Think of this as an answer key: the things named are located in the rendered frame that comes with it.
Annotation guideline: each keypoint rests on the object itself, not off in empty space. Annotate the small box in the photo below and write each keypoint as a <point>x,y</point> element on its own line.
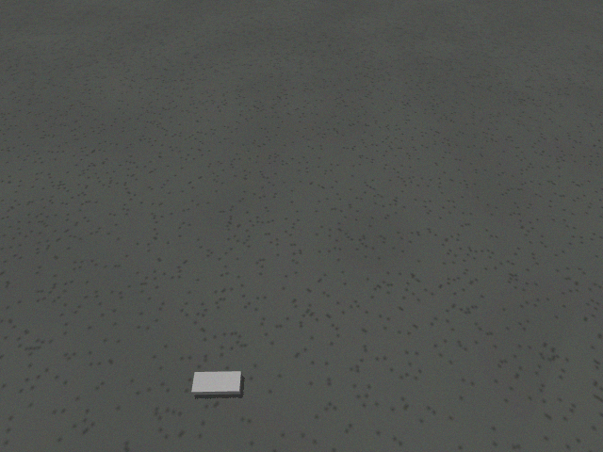
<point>217,383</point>

